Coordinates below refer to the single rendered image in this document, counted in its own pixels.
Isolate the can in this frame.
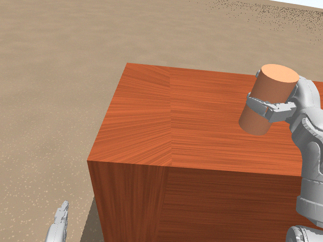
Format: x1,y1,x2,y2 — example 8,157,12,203
239,64,299,136

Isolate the right robot arm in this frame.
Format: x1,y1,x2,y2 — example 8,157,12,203
286,107,323,242

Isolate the right robot hand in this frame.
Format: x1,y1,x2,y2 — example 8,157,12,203
246,70,321,124

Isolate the left robot hand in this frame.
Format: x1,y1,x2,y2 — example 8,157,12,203
45,200,69,242

